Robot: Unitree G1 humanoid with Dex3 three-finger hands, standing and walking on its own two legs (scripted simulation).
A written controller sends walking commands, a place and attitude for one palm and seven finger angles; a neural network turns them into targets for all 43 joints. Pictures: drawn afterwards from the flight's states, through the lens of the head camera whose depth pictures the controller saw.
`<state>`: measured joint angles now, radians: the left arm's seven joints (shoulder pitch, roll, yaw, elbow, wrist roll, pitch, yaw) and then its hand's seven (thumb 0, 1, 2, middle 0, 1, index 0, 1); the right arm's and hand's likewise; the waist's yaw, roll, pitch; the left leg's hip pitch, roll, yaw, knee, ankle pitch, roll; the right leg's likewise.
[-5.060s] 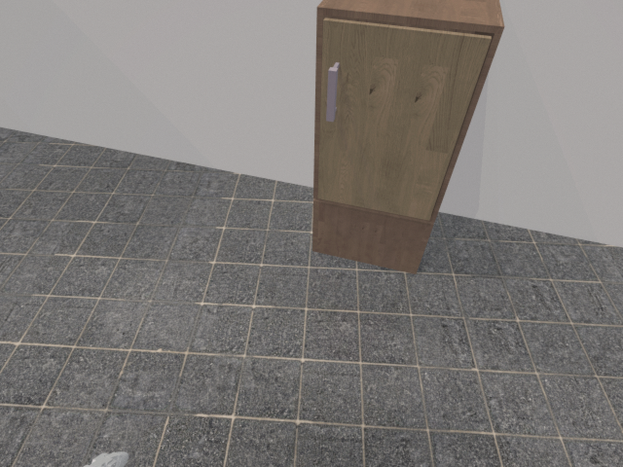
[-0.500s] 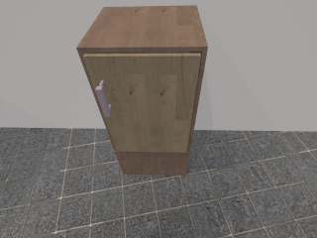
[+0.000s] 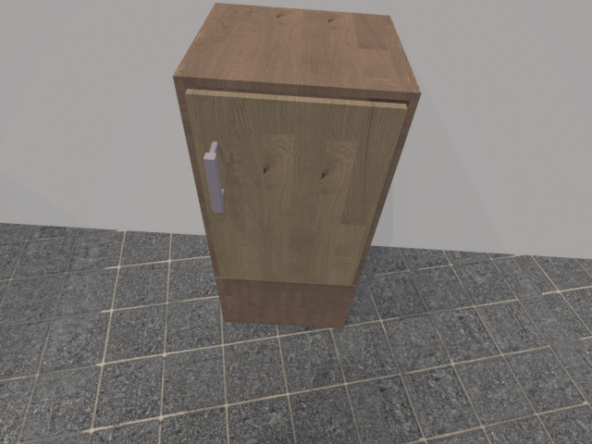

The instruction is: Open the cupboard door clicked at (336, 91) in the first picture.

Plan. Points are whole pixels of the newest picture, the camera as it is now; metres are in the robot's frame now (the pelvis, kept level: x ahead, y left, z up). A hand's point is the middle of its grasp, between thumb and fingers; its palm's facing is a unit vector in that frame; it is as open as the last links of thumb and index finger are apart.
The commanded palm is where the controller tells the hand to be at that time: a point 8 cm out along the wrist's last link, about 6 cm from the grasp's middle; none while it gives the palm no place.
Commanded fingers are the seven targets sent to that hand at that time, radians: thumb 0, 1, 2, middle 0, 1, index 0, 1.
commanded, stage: come to a stop and stand still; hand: left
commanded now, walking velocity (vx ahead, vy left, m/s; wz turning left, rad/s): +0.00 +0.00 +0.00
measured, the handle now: (216, 177) +0.60 +0.21 -0.02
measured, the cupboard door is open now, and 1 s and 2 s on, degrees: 0 0 0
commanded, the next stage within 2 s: look again from close up in 0.12 s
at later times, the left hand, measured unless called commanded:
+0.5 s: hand out of the picture -0.04 +0.16 -0.18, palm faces +0.02 -0.98 -0.19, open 7.4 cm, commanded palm none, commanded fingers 0.00 0.90 0.90 -0.20 -0.30 -0.20 -0.30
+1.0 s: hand out of the picture -0.09 +0.13 -0.19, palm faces +0.08 -0.99 -0.13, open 7.4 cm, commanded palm none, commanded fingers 0.00 0.90 0.90 -0.20 -0.30 -0.20 -0.30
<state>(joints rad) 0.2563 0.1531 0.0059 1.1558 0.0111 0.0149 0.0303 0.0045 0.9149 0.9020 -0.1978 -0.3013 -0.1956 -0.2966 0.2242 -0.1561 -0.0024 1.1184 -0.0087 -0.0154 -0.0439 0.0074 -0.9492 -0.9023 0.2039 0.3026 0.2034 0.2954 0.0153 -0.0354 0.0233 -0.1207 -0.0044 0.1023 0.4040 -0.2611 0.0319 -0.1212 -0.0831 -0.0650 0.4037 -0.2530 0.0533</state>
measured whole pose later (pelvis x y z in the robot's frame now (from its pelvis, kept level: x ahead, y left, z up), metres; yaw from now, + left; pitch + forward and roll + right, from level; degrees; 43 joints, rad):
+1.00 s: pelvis -0.05 -0.03 -0.01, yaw +1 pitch -2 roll +0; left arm 0.40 0.13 0.02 1.08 0.02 0.00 0.01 0.00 0.91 0.90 -0.20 -0.30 -0.20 -0.30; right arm 0.38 -0.13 0.00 1.09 -0.02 0.01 0.00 0.00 -0.91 -0.90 0.20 0.30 0.20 0.30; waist 0.01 -0.03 -0.01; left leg -0.28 0.04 0.05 0.58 -0.31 0.01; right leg -0.26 -0.04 -0.09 0.56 -0.29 -0.01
